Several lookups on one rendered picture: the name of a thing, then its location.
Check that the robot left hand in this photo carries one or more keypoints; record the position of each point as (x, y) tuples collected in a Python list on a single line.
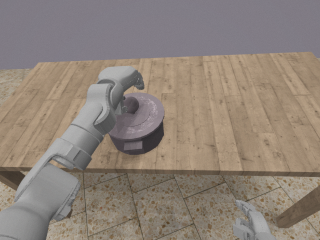
[(127, 76)]

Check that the robot left forearm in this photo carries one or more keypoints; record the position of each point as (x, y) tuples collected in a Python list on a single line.
[(76, 146)]

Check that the robot right hand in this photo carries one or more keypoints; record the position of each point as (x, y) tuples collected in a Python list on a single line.
[(246, 230)]

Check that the table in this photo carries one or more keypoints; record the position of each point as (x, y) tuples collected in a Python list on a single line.
[(230, 115)]

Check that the lid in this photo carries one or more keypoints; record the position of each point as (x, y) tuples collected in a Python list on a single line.
[(140, 124)]

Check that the left robot upper arm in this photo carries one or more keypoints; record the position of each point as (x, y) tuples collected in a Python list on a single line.
[(49, 196)]

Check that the knob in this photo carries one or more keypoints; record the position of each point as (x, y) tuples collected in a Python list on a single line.
[(131, 103)]

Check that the pot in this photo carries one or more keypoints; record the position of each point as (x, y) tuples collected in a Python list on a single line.
[(140, 146)]

